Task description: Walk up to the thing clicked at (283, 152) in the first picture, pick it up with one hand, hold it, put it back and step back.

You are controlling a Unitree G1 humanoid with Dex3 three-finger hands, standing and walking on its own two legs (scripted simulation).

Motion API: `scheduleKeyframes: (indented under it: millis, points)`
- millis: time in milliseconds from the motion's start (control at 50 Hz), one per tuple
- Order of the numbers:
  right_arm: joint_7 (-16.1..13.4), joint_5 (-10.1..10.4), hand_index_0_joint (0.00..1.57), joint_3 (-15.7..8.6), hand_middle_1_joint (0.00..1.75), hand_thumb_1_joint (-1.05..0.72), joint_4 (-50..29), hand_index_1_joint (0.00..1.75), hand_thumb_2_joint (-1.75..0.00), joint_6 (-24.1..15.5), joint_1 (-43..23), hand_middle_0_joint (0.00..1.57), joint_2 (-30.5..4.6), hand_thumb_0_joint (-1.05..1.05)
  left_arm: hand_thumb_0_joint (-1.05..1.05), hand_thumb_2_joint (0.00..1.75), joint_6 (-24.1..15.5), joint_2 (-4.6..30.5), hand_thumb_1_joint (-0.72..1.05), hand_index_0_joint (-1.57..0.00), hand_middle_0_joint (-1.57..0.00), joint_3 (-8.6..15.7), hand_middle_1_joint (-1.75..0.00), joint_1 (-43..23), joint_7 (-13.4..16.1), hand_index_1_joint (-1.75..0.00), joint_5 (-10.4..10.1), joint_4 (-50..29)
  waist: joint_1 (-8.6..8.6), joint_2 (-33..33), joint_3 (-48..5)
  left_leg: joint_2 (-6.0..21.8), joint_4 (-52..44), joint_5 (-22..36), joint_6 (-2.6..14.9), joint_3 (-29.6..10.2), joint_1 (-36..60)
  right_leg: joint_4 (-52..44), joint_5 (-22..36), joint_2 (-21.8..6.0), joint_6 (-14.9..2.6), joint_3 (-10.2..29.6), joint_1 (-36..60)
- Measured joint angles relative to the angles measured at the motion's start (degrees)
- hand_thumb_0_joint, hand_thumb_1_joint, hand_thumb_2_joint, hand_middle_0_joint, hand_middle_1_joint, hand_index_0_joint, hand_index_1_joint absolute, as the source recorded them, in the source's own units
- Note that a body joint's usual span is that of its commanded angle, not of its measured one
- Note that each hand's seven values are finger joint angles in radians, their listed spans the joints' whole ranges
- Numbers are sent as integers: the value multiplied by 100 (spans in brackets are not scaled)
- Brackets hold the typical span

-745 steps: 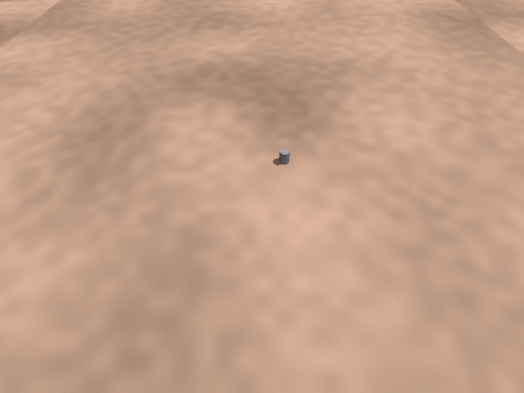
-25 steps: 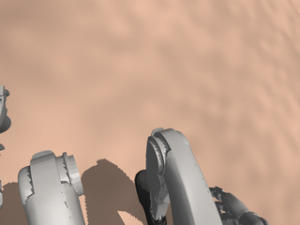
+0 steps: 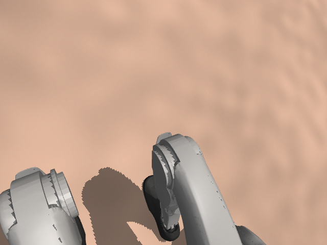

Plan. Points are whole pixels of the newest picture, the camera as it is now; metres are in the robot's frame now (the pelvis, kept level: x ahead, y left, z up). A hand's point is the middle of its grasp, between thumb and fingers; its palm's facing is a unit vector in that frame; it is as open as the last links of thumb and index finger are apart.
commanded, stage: rest palm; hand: left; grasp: from above
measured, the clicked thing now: out of the picture +0.42 +0.34 -0.26
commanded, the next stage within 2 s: close in 0.50 s
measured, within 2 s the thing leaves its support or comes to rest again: neither
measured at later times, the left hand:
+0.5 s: hand out of the picture +0.41 +0.34 -0.24, palm faces -0.43 -0.18 -0.89, open 14.3 cm
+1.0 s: hand out of the picture +0.42 +0.32 -0.23, palm faces -0.40 -0.12 -0.91, open 13.6 cm
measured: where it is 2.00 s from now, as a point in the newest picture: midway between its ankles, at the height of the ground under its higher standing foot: (124, 236)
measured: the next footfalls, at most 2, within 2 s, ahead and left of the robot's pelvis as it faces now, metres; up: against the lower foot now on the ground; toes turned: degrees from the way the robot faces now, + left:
none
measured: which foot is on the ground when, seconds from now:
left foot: down 0.00-1.00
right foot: down 0.00-1.00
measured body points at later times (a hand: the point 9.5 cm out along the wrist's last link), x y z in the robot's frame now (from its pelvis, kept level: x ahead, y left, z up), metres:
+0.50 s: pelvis +0.00 +0.01 +0.00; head +0.26 +0.13 +0.35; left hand +0.43 +0.35 -0.19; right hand +0.08 -0.25 -0.07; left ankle +0.07 +0.14 -0.26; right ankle +0.10 -0.12 -0.26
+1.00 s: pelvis -0.01 +0.01 +0.00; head +0.24 +0.13 +0.35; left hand +0.43 +0.33 -0.18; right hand +0.07 -0.26 -0.07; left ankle +0.07 +0.14 -0.26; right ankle +0.10 -0.12 -0.26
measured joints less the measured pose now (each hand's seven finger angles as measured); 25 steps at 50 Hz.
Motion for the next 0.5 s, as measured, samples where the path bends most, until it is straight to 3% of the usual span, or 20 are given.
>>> scheduleKeyframes:
  millis: [120,220,340,440,500]
  points:
    - [-48,-118,21,-49,30,-90,63,30,-90,-82,-176,20,-118,1,0,103,-2,-47,-58,-4,-8,-154,-93,18,717,-97,427,190,-50,-92,-151,0,90,30,25,-62,-27,22,55,36,18,-41,10]
    - [5,-150,20,-148,30,-90,124,30,-90,-291,-308,20,-167,1,0,104,430,-211,-59,-4,-9,-445,-91,-117,1094,-95,445,494,-66,-70,-282,17,69,53,97,-20,-112,-24,69,48,39,-13,-36]
    - [176,-91,20,-94,30,-90,41,30,-90,-578,-385,20,-193,0,0,103,835,-227,-58,-5,-9,-445,-91,-371,1083,-95,174,670,-95,-99,-236,31,50,41,132,9,-137,-51,62,55,68,9,-52]
    - [231,-72,20,-67,30,-90,-39,30,-90,-749,-383,20,-148,0,0,104,902,24,-57,-6,-10,-30,-93,-456,785,-97,-21,674,-169,-107,-101,5,88,1,110,-25,-138,-17,10,41,91,-12,-43]
    - [227,-94,20,-58,30,-91,-11,30,-90,-745,-348,20,-99,0,0,105,883,133,-56,-6,-10,-48,-95,-436,558,-99,-116,615,-171,-88,-35,-11,100,-33,90,-37,-136,-1,-32,28,84,-22,-35]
